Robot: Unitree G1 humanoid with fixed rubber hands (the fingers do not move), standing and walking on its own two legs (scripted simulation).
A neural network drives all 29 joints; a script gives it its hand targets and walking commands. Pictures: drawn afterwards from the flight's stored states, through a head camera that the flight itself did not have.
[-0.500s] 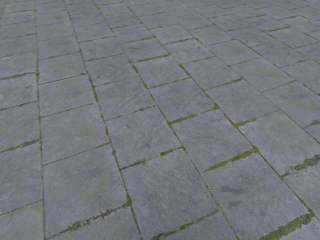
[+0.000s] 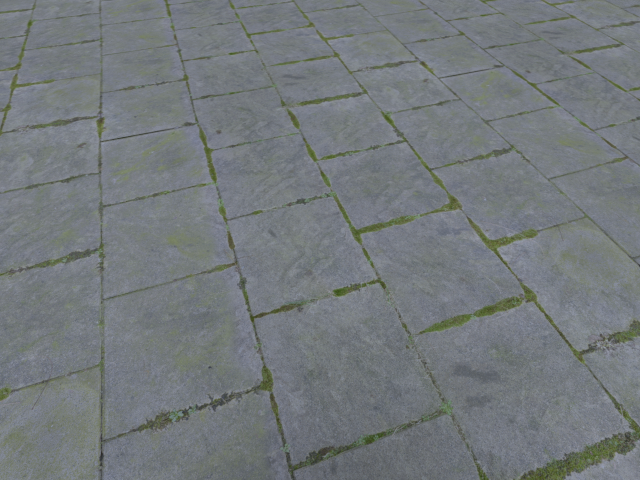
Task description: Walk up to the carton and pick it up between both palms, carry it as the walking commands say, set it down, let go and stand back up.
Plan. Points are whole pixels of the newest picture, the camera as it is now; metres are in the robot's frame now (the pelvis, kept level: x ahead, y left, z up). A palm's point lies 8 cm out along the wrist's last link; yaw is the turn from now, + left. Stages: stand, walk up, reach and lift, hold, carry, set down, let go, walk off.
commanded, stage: walk up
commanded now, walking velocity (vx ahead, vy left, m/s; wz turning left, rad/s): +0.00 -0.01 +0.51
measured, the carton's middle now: out of the picture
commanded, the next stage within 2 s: none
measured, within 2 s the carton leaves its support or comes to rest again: neither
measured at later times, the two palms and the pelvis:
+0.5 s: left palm out of the picture +0.07 +0.36 -0.09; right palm out of the picture +0.12 -0.17 -0.09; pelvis +0.02 +0.07 +0.02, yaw +18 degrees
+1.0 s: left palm out of the picture +0.07 +0.37 -0.09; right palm (358, 293) +0.44 -0.06 -0.12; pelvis +0.23 +0.13 +0.01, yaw +32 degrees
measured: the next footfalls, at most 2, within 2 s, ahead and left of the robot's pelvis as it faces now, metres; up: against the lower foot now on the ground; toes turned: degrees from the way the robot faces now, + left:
left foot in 0.26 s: +0.02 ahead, +0.13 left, +0.00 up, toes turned +15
right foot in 0.80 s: +0.29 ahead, +0.01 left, +0.00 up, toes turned +20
